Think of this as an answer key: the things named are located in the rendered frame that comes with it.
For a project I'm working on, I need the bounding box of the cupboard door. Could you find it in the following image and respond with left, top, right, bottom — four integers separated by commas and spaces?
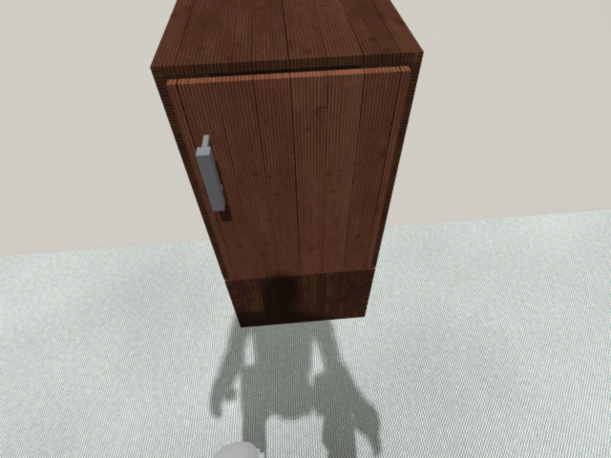
166, 66, 411, 281

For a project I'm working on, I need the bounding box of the handle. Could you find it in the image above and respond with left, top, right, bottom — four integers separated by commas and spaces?
196, 135, 225, 211

